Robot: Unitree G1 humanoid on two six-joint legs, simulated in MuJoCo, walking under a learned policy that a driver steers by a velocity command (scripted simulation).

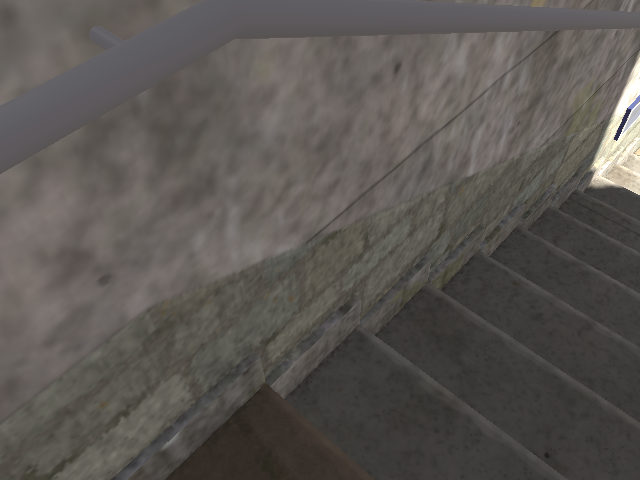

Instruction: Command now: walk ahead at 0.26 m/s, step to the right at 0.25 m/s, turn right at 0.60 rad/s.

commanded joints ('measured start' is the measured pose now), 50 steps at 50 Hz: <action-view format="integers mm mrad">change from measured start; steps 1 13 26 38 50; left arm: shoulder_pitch -260 -153 430 292 118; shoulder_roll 151 66 186 168 100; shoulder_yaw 35 26 62 36 -27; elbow -161 -46 176 118 154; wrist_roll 16 50 55 9 83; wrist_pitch -76 -14 -167 5 -39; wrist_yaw -1 -24 -5 39 -106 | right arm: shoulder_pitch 5 -44 -88 -296 501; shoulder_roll -62 -13 104 -102 66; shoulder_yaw -8 -6 23 -41 -7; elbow -105 -166 -312 -159 71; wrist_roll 3 19 14 41 -118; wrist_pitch -60 -95 -41 90 67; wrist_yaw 62 -19 111 21 81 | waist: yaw -81 -22 212 118 -261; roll -144 15 -201 -18 152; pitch -54 -18 -113 37 56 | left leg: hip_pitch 170 418 -584 -331 892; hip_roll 15 287 -94 33 126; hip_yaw -76 -132 -105 -90 -81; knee -177 -693 680 -144 -654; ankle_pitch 4 508 -287 406 690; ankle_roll -2 230 19 52 83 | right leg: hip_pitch -97 -453 637 388 -365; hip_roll -195 -194 -323 -202 158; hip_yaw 317 -7 503 286 126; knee -136 853 27 -66 1162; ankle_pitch -196 -193 707 354 -334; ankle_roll -125 188 -402 -254 -60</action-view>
